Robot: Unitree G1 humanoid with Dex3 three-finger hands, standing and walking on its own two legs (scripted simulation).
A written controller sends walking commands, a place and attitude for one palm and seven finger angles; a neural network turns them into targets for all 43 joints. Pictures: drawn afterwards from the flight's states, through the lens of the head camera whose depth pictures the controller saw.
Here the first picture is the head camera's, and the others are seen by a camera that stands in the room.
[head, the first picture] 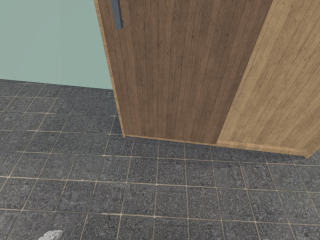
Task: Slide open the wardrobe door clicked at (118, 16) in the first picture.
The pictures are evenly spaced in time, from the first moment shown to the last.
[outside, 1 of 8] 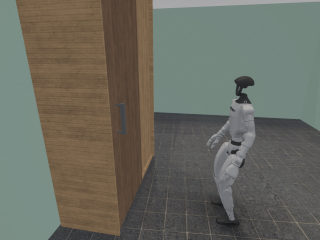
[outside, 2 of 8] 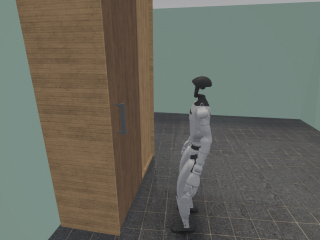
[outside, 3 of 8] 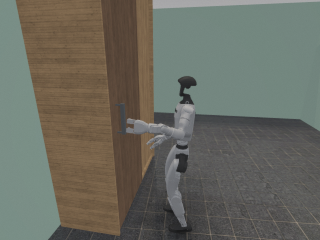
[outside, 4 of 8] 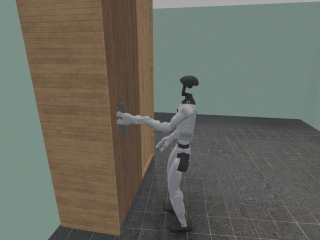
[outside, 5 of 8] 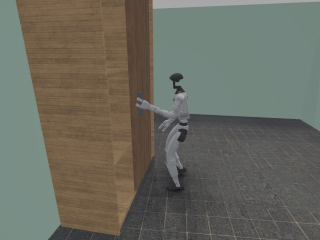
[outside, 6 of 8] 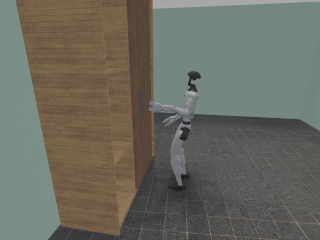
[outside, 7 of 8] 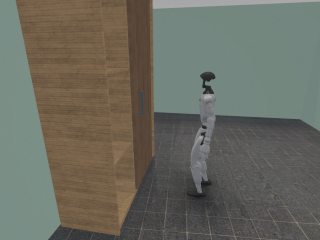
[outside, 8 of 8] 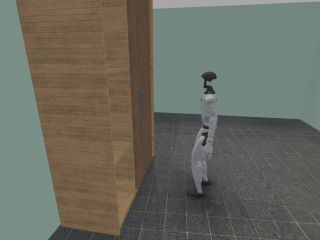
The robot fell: no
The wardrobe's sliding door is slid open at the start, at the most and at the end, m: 0.00 0.53 0.53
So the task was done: yes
